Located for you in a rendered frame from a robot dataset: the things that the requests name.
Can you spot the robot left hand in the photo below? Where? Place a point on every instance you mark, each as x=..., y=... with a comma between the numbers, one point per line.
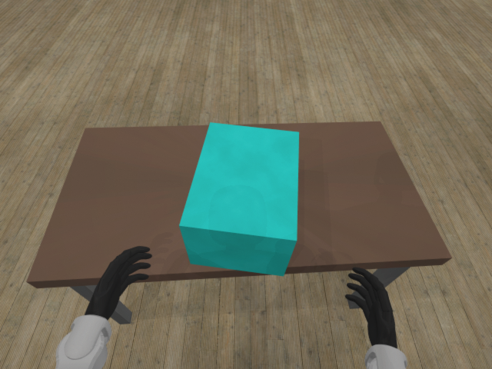
x=116, y=279

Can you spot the left robot forearm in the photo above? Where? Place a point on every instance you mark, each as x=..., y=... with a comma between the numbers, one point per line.
x=85, y=346

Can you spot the right robot forearm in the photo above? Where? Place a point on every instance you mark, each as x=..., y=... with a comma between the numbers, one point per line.
x=382, y=356

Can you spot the carton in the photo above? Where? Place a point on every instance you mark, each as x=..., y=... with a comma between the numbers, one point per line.
x=242, y=207

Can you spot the table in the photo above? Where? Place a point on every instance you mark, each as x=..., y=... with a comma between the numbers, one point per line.
x=128, y=186

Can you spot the robot right hand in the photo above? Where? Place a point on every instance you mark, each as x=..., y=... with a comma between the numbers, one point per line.
x=376, y=307

